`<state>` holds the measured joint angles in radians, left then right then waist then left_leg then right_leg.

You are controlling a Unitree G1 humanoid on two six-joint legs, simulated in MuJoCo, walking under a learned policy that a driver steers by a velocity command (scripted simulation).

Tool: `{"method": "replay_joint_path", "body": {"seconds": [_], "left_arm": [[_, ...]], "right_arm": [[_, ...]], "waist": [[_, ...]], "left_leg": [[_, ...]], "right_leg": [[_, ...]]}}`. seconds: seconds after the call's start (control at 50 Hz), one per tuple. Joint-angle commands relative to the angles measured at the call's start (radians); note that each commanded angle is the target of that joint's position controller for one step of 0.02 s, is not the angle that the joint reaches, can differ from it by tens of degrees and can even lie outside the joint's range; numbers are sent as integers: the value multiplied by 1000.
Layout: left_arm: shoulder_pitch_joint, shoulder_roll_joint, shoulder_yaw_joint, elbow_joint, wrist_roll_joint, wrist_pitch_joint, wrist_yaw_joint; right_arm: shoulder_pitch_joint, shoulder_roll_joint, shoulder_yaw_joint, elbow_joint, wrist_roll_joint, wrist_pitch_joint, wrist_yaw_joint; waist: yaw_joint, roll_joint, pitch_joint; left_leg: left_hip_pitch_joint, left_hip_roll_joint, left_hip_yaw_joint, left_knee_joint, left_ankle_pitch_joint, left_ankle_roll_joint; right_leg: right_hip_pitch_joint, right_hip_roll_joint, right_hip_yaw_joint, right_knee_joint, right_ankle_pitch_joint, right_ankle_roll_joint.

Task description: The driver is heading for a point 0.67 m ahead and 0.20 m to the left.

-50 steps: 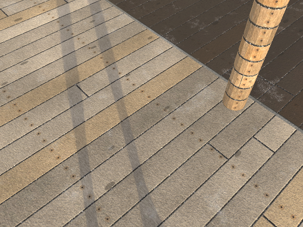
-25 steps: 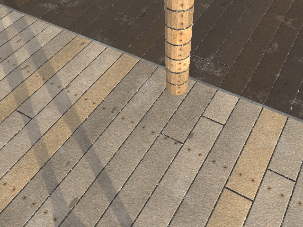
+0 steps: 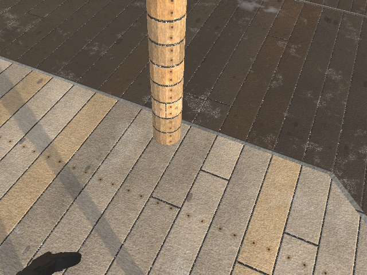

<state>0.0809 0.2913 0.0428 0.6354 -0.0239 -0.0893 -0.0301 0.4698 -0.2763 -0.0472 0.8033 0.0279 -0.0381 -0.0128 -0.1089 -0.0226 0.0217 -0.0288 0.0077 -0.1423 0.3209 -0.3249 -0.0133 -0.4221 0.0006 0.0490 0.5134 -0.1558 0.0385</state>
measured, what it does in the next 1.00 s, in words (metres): walks ahead, turning left: right foot, then left foot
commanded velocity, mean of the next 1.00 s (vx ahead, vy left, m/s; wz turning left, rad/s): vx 0.21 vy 0.00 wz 0.54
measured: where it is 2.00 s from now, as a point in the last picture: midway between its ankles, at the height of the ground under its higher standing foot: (82, 251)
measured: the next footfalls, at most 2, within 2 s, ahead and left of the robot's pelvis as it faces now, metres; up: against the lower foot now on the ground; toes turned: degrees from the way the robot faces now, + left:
right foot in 0.04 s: +0.13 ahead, -0.13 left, +0.00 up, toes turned +4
left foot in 0.48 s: +0.34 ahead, +0.13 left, +0.00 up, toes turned +17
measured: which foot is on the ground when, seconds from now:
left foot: down 0.00-0.04, up 0.06-0.46, down 0.48-0.90, up 0.92-1.00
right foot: up 0.00-0.02, down 0.04-0.48, up 0.50-0.88, down 0.90-1.00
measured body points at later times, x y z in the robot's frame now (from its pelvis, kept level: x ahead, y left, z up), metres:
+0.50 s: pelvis +0.21 +0.01 -0.03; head +0.26 +0.04 +0.42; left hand +0.19 +0.32 -0.15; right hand +0.49 -0.17 -0.09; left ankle +0.30 +0.12 -0.75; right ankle +0.10 -0.14 -0.72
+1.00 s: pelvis +0.31 +0.00 -0.01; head +0.33 +0.00 +0.44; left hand +0.25 +0.31 -0.10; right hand +0.61 -0.15 -0.09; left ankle +0.28 +0.12 -0.69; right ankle +0.38 -0.10 -0.74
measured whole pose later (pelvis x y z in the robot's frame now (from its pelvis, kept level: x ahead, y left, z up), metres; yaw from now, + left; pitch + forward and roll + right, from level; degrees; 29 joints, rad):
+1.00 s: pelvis +0.31 +0.00 -0.01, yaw +34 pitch +1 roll +0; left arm 0.24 0.30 0.04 0.72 0.02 -0.03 0.02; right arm 0.21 -0.34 -0.08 0.60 0.01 0.02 -0.01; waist 0.01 0.03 0.00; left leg -0.53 -0.11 -0.13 0.92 -0.39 0.01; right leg -0.27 0.00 0.04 0.51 -0.27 0.00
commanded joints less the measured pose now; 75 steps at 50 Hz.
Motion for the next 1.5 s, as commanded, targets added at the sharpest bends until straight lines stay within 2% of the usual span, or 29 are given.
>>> {"method": "replay_joint_path", "body": {"seconds": [0.02,0.04,0.06,0.08,0.1,0.18,0.32,0.44,0.46,0.48,0.5,0.52,0.54,0.58,0.64,0.82,0.88,0.9,0.92,0.94,0.98,1.04,1.24,1.3,1.34,1.36,1.38,1.4,1.5], "left_arm": [[81,136,57,-47,-8,-23,15],[219,180,73,-30,2,-22,29],[342,288,97,-9,29,-10,34],[352,246,89,13,36,-7,22],[291,167,65,11,29,-8,20],[160,72,39,24,40,-12,26],[94,149,61,62,21,1,50],[105,209,81,84,-23,29,59],[107,187,74,79,-23,34,59],[168,145,56,67,8,33,53],[283,50,21,42,62,32,40],[292,125,25,66,56,29,25],[196,180,36,37,13,32,20],[117,166,37,33,27,53,45],[148,138,26,41,39,77,53],[72,111,14,18,25,83,57],[132,128,28,29,22,70,47],[185,164,40,38,28,67,52],[243,239,57,47,54,69,56],[219,283,73,48,76,56,41],[104,182,49,10,45,41,53],[175,122,29,35,13,24,58],[299,216,57,109,0,23,32],[296,215,54,132,-18,35,23],[284,126,19,119,2,24,17],[318,24,-13,62,15,5,18],[281,119,15,73,-12,-8,26],[249,158,33,60,-31,-10,24],[245,79,30,88,-10,34,18]], "right_arm": [[-80,-172,-41,-83,1,-12,-3],[-104,-112,-22,-102,-12,-16,2],[-61,-18,6,-151,-9,-28,-5],[-32,-84,-10,-155,20,-33,-12],[-72,-150,-31,-143,32,-29,-10],[-157,-103,-33,-141,6,-6,8],[-282,-46,-11,-215,-19,4,45],[-252,-151,-61,-252,-23,19,75],[-151,-190,-84,-228,-24,20,64],[-88,-256,-103,-232,-22,24,39],[-158,-346,-100,-279,-47,23,24],[-159,-298,-86,-310,-40,17,25],[-204,-253,-80,-303,-32,13,30],[-288,-195,-64,-295,-5,23,20],[-360,-196,-58,-311,-48,38,7],[-305,-213,-70,-278,-19,64,-10],[-319,-210,-68,-274,-12,58,-5],[-307,-174,-57,-272,-10,55,-4],[-311,-113,-41,-291,-7,47,-3],[-347,-141,-48,-331,-6,32,0],[-296,-219,-74,-291,-18,32,3],[-278,-138,-53,-277,-20,35,12],[-444,-69,-7,-314,-4,-17,51],[-345,-107,-27,-288,5,-22,49],[-65,-202,-72,-223,-10,-17,24],[17,-318,-92,-217,-35,-10,14],[29,-244,-74,-208,-40,-21,18],[-27,-192,-54,-198,-33,-29,22],[-199,-83,-32,-173,-38,-66,25]], "waist": [[148,171,-24],[222,111,-125],[235,-173,-280],[215,-259,-260],[200,-178,-127],[137,-92,37],[123,-63,24],[65,-52,-69],[12,-15,-125],[-3,128,-191],[120,338,-305],[63,180,-470],[49,122,-373],[92,36,-171],[139,113,-129],[90,166,-148],[142,182,-121],[164,121,-107],[172,-86,-102],[158,-239,-27],[115,-157,13],[143,-112,24],[208,-131,69],[120,-121,47],[-27,-2,-159],[-15,306,-283],[-42,222,-268],[-12,206,-157],[102,149,2]], "left_leg": [[-217,144,-175,15,191,134],[-318,79,-119,237,155,91],[-586,-42,23,582,-108,24],[-705,-20,1,792,-250,12],[-757,33,-14,877,-172,20],[-683,101,26,832,36,19],[-522,67,143,437,295,-21],[-328,-24,201,263,233,84],[-182,-64,212,190,309,117],[41,48,49,167,667,180],[285,342,-430,200,1009,405],[293,395,-529,146,913,475],[199,350,-467,61,587,448],[-56,233,-309,12,340,310],[-267,137,-185,-4,446,277],[-276,102,-303,4,41,227],[-357,54,-340,31,-249,181],[-471,-1,-291,132,-328,132],[-657,-121,-92,399,-353,70],[-780,-116,-21,586,-231,50],[-777,-44,-16,731,-73,12],[-798,-12,26,838,45,-23],[-490,14,177,322,121,-8],[-270,-13,189,166,142,51],[177,99,53,138,127,115],[421,384,-391,43,-39,253],[329,400,-520,-37,-135,280],[246,377,-373,-45,-123,252],[-35,240,5,-158,266,195]], "right_leg": [[335,10,-25,-97,30,-42],[545,-104,76,-101,-13,-88],[813,-354,430,-157,-206,-205],[737,-426,668,-258,-419,-275],[634,-395,559,-273,-441,-256],[389,-254,166,-334,29,-203],[290,-215,-140,-299,541,-201],[385,-239,-187,-10,708,-144],[346,-193,-214,166,663,-112],[155,-123,-225,440,295,-49],[-177,63,-146,818,-576,24],[-180,40,65,926,-580,27],[-258,20,62,902,-449,14],[-235,-51,55,719,-318,10],[-66,-21,14,559,-254,35],[43,29,48,206,-156,38],[216,29,19,-18,-119,-15],[335,-70,89,-111,-176,-64],[424,-271,339,-219,-412,-166],[341,-391,595,-336,-553,-263],[314,-319,434,-329,-494,-219],[350,-259,265,-328,-322,-191],[290,-254,56,-355,-66,-212],[259,-275,71,-265,59,-190],[82,-166,-32,147,125,-114],[-268,-17,-92,527,-312,-38],[-341,-13,65,700,-397,-37],[-391,-55,82,740,-320,-52],[-269,-123,56,641,-49,-33]]}}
